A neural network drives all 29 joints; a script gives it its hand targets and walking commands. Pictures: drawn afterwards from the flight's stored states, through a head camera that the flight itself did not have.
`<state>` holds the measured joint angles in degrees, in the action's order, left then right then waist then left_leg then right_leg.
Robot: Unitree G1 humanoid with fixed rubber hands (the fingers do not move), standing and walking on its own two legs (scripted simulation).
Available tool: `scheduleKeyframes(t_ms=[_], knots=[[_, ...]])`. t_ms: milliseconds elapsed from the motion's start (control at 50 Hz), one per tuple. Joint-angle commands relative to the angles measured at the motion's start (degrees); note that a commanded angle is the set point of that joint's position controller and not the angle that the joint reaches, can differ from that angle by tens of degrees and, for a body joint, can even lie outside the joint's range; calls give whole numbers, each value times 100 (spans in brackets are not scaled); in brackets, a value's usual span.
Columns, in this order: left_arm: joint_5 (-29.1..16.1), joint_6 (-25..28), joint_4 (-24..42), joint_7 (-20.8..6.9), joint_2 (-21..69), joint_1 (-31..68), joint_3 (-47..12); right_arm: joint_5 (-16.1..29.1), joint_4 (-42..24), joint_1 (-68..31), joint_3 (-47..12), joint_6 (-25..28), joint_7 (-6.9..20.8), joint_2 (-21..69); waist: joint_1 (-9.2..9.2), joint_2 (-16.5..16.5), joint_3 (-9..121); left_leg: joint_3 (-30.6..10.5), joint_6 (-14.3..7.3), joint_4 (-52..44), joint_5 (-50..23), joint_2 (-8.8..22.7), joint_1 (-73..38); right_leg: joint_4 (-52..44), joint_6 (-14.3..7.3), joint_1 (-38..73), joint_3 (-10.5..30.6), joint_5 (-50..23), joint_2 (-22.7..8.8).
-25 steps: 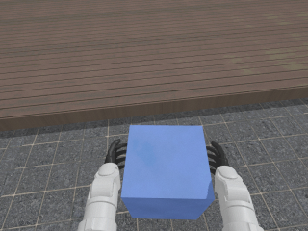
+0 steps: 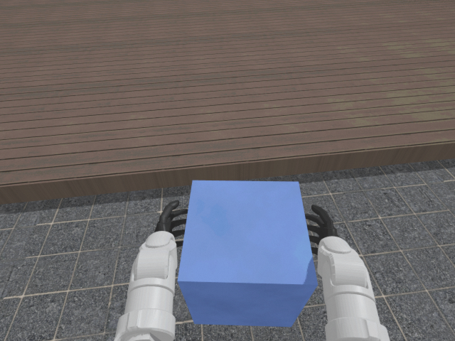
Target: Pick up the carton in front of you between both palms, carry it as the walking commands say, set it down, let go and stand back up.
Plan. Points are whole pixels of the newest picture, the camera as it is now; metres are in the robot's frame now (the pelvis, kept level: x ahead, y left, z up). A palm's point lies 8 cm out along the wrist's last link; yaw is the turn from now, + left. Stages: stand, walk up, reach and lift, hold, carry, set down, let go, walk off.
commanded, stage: reach and lift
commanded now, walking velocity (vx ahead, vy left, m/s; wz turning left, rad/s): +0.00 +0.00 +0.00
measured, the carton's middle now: (243, 256) +0.31 +0.00 -0.05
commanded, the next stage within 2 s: hold in 0.60 s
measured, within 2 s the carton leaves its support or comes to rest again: neither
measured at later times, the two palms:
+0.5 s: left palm (164, 233) +0.31 +0.15 +0.04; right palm (328, 238) +0.30 -0.15 +0.04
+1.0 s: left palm (160, 233) +0.30 +0.15 +0.06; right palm (330, 237) +0.29 -0.15 +0.05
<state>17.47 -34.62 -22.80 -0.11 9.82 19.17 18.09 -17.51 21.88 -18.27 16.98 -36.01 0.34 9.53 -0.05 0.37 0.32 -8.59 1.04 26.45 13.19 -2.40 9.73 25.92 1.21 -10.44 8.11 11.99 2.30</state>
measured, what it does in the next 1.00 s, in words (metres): stands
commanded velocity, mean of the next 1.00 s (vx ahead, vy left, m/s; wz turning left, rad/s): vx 0.00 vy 0.00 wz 0.00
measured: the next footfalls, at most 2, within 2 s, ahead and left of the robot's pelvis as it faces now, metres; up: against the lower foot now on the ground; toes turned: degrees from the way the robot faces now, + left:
right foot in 1.46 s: +0.15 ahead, -0.09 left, +0.00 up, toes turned -8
left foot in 1.74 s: +0.36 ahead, +0.14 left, +0.00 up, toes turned +13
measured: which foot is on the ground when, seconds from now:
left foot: down 0.00-1.00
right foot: down 0.00-1.00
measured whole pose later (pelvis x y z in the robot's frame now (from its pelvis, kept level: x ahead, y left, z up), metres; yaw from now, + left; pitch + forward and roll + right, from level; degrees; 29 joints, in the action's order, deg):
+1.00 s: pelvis +0.01 +0.00 +0.01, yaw +0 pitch -7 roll +0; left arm 16.8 -43.1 -15.4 -0.3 9.2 16.9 14.3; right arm -16.7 14.7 -16.1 13.1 -44.3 0.4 9.0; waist 0.0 0.3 -0.3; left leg -8.2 0.9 21.0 11.4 -1.9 2.5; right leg 20.5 1.0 -3.1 7.7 10.3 1.8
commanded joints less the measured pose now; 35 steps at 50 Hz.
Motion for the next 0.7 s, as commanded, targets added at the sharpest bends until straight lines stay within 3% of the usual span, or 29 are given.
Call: scheduleKeyframes(t_ms=[0, 300, 560, 680], knots=[[-1337, 47, -232, -1497, 5553, 2861, -3189, 1390, -27, -3159, -3205, 196, 1440, 5453, -9, -38, 1433, 493, -32, -560, -431, -311, -200, -462, -33, 592, -489, -401, 320], [-1477, -139, 329, -1475, 5408, 2295, -3398, 1569, -557, -2569, -3433, -8, 1386, 5412, -3, -49, 1533, 484, 22, -703, -1284, -372, -552, -609, 31, 996, -453, -1314, 346], [-1575, -334, 638, -1444, 5383, 2158, -3511, 1631, -851, -2421, -3497, -193, 1392, 5300, -18, -6, 1390, 436, 48, -792, -1451, -370, -701, -690, 17, 1068, -451, -1363, 374], [-1805, -563, 1183, -1388, 5405, 2114, -3872, 1894, -1410, -2429, -3920, -415, 1366, 5291, 22, -5, 1606, 394, 66, -851, -1839, -359, -971, -760, 32, 1285, -432, -1681, 388]])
